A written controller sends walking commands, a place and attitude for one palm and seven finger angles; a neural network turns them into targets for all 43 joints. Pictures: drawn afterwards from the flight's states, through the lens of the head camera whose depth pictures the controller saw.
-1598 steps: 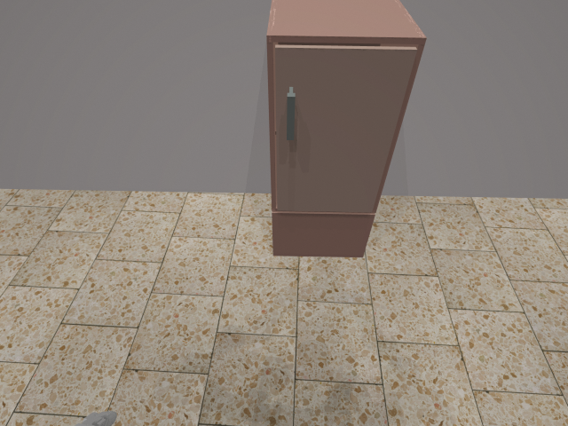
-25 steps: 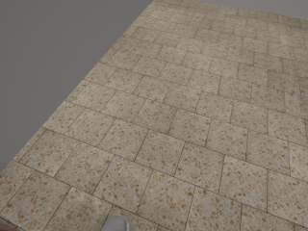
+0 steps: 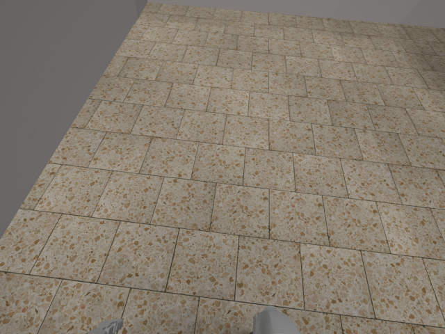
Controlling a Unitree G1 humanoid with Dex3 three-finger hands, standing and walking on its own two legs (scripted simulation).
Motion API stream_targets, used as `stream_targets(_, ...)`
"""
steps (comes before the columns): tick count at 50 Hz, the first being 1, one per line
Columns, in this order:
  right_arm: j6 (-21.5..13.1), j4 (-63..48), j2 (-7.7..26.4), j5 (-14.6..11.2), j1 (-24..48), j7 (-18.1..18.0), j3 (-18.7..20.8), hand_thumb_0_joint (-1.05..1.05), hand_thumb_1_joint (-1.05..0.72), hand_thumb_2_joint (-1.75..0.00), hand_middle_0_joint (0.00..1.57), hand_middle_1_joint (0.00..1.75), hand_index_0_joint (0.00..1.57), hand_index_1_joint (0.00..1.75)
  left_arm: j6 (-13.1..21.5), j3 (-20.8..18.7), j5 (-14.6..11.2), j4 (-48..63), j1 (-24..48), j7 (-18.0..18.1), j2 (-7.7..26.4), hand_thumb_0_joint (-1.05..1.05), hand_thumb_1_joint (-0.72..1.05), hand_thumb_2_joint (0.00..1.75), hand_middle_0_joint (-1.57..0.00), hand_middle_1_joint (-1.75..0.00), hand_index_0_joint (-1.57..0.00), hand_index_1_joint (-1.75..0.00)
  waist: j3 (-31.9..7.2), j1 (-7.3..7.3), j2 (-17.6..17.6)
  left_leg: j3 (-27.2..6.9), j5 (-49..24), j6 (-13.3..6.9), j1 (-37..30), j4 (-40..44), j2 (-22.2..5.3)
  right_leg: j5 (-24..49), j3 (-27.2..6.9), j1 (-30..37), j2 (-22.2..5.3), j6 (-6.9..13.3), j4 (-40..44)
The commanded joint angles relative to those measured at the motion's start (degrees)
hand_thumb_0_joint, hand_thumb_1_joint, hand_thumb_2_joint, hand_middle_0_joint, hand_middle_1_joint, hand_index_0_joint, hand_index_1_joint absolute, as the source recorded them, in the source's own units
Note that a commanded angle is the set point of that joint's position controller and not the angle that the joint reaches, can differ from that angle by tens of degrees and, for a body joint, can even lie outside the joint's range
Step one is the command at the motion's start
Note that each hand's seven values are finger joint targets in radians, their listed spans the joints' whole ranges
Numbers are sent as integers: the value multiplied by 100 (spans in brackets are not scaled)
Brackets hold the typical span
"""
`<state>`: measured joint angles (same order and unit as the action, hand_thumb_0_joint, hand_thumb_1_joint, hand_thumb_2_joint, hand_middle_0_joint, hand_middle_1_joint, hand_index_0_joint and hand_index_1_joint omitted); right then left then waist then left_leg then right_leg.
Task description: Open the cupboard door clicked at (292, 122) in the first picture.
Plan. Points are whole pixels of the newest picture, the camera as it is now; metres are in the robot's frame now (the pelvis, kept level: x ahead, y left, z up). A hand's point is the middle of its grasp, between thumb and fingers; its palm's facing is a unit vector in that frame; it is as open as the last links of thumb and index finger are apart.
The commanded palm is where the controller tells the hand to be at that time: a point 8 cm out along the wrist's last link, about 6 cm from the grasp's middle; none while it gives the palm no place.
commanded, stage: walk to a spot facing it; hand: left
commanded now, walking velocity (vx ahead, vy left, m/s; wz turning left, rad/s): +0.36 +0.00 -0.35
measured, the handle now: out of the picture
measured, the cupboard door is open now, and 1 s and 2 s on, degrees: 48 48 48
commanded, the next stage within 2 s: turn to face it in 0.52 s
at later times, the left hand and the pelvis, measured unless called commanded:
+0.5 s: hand (166, 294) +0.23 +0.13 -0.18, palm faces +0.00 -0.98 -0.19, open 7.2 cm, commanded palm none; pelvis +0.23 -0.06 +0.00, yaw -4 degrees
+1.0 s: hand (170, 189) +0.50 +0.16 -0.17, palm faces +0.10 -0.97 -0.20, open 7.3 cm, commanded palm none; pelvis +0.40 -0.04 -0.01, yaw +4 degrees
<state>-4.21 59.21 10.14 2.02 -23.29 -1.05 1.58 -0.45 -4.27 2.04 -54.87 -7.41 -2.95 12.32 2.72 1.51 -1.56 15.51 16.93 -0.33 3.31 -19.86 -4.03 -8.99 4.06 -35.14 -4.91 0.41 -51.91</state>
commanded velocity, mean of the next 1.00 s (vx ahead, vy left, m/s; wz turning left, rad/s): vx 0.20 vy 0.00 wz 0.20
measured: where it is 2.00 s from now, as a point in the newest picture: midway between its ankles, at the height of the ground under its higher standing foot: (238, 272)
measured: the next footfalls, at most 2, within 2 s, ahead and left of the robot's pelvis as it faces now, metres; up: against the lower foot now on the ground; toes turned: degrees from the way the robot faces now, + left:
right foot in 0.16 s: +0.20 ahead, -0.13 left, +0.00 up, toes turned -9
left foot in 0.68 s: +0.48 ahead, +0.05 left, +0.00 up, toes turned +4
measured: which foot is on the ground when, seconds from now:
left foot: down 0.00-0.16, up 0.18-0.66, down 0.68-1.00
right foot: up 0.00-0.14, down 0.16-0.68, up 0.70-1.00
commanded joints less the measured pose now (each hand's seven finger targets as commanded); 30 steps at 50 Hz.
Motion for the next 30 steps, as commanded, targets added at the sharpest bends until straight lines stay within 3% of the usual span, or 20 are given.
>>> stream_targets(1,-40,-35,757,23,-637,-12,114,0,-90,-90,20,30,20,30,108,99,-38,538,757,-19,-10,0,90,90,-20,-30,-20,-30,419,181,838,-688,-2060,-532,46,835,-1588,-88,169,172,27,165,967)
stream_targets(3,-17,41,812,36,-639,-13,110,0,-90,-90,20,30,20,30,120,74,-48,530,738,-5,72,0,90,90,-20,-30,-20,-30,465,91,796,-644,-2455,-527,79,693,-1665,-272,235,559,133,289,1162)
stream_targets(4,-5,71,871,36,-616,-20,106,0,-90,-90,20,30,20,30,136,56,-49,480,560,2,110,0,90,90,-20,-30,-20,-30,393,-26,785,-530,-3011,-500,5,390,-1621,-444,340,857,251,359,1281)
stream_targets(5,9,75,936,19,-535,-28,112,0,-90,-90,20,30,20,30,168,31,-58,358,152,22,196,0,90,90,-20,-30,-20,-30,143,-226,744,-441,-3606,-444,8,-160,-1587,-514,402,1465,360,448,1494)
stream_targets(6,11,70,975,-13,-392,-26,118,0,-90,-90,20,30,20,30,229,-33,-48,104,-693,51,348,0,90,90,-20,-30,-20,-30,-317,-633,467,-276,-3871,-281,284,-1210,-1349,-344,422,2656,506,547,1882)
stream_targets(7,-1,0,859,-100,-269,44,111,0,-90,-90,20,30,20,30,297,-151,-4,-218,-1695,125,770,0,90,90,-20,-30,-20,-30,-888,-1056,-229,18,-3042,-78,1314,-2671,-929,-569,-287,4200,-8,798,2153)
stream_targets(8,-19,-183,476,-193,-393,54,58,0,-90,-90,20,30,20,30,325,-335,-41,-389,-2417,220,1393,0,90,90,-20,-30,-20,-30,-1615,-1197,-1670,-72,1367,250,3016,-4621,90,-457,-3101,5532,-1695,1420,2932)
stream_targets(9,8,-282,641,-183,1,57,110,0,-90,-90,20,30,20,30,308,-320,-180,-350,-2172,287,1528,0,90,90,-20,-30,-20,-30,-1385,-1058,-1342,-1016,1705,152,3578,-5545,17,-282,-3720,5213,-1971,1552,3568)
stream_targets(10,7,-277,579,-178,295,65,164,0,-90,-90,20,30,20,30,315,-259,-206,-279,-1693,320,1254,0,90,90,-20,-30,-20,-30,-728,-847,-660,-1296,1033,163,3825,-5658,-262,7,-3053,4649,-1809,1507,3625)
stream_targets(11,13,-296,464,-163,439,51,154,0,-90,-90,20,30,20,30,344,-167,-193,-166,-1375,334,962,0,90,90,-20,-30,-20,-30,-493,-642,-666,-1397,614,209,3676,-5507,-423,566,-2637,3901,-1578,1351,3616)
stream_targets(12,67,-178,411,-137,389,47,163,0,-90,-90,20,30,20,30,362,-86,-197,-114,-1040,346,732,0,90,90,-20,-30,-20,-30,-307,-399,-362,-1451,392,232,3297,-5189,-560,825,-2024,3288,-1365,1224,3663)
stream_targets(13,130,-63,281,-93,235,49,140,0,-90,-90,20,30,20,30,425,-23,-184,-112,-907,344,523,0,90,90,-20,-30,-20,-30,-205,-226,-329,-1415,232,247,2955,-4842,-605,1123,-1538,2847,-1180,1114,3781)
stream_targets(15,250,75,94,-61,-36,82,127,0,-90,-90,20,30,20,30,487,34,-141,-173,-883,329,376,0,90,90,-20,-30,-20,-30,-110,3,-304,-1281,71,292,2598,-4316,-533,977,-1109,2279,-931,1067,3970)
stream_targets(17,279,52,19,-70,64,124,145,0,-90,-90,20,30,20,30,548,52,-122,-314,-1028,322,325,0,90,90,-20,-30,-20,-30,-63,39,-273,-1232,-230,317,2686,-3913,-470,750,-1060,2322,-823,1090,4138)
stream_targets(19,278,-127,40,-58,473,166,171,0,-90,-90,20,30,20,30,583,19,-129,-351,-1197,304,279,0,90,90,-20,-30,-20,-30,14,-46,-127,-1236,-584,326,2928,-3584,-463,380,-1104,2432,-800,1128,4267)
stream_targets(21,252,-285,135,-64,942,195,180,0,-90,-90,20,30,20,30,612,63,-143,-475,-1403,291,266,0,90,90,-20,-30,-20,-30,126,-129,-246,-1268,-787,323,3348,-3297,-448,548,-1110,2865,-829,1104,4282)
stream_targets(22,227,-357,138,-71,1138,211,190,0,-90,-90,20,30,20,30,624,81,-127,-559,-1517,302,258,0,90,90,-20,-30,-20,-30,148,-165,-389,-1284,-803,310,3474,-3120,-438,793,-1103,3071,-843,1087,4224)
stream_targets(27,150,-621,221,-110,2044,255,117,0,-90,-90,20,30,20,30,625,131,-99,-807,-1915,363,369,0,90,90,-20,-30,-20,-30,254,-357,-217,-1060,-664,176,3329,-2113,-209,2573,-865,3790,-982,957,3810)
stream_targets(29,114,-597,259,-108,1996,232,100,0,-90,-90,20,30,20,30,614,120,-96,-852,-1888,386,486,0,90,90,-20,-30,-20,-30,193,-245,-224,-882,-498,53,2840,-1688,11,3605,-649,3933,-969,875,3419)
stream_targets(30,94,-489,307,-95,1733,194,98,0,-90,-90,20,30,20,30,609,120,-109,-880,-1865,393,522,0,90,90,-20,-30,-20,-30,35,-98,-217,-731,-575,-11,2248,-1433,210,4209,-519,3840,-881,778,3025)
